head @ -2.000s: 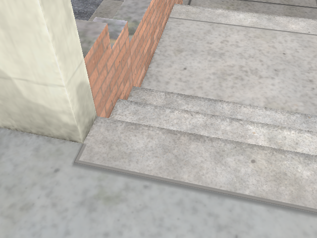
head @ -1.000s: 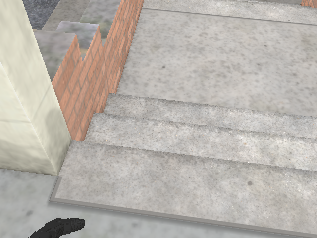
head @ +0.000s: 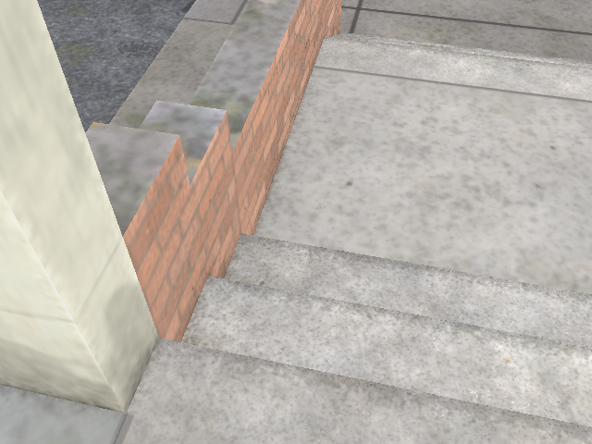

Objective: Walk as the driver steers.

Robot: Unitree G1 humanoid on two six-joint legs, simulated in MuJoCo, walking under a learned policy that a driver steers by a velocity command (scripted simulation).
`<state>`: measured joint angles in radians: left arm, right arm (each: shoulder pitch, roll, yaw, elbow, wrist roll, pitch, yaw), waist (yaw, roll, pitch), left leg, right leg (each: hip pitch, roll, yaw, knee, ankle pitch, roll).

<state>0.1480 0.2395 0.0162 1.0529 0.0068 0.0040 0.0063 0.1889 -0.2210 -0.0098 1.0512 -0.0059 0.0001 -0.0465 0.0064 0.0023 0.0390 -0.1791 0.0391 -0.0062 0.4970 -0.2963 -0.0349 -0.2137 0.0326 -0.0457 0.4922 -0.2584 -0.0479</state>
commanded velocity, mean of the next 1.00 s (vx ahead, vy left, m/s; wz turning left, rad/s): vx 0.21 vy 0.00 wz -0.02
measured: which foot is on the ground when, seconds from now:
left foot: down 0.00-0.42, up 0.44-0.70, down 0.72-1.00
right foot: down 0.00-0.72, up 0.74-1.00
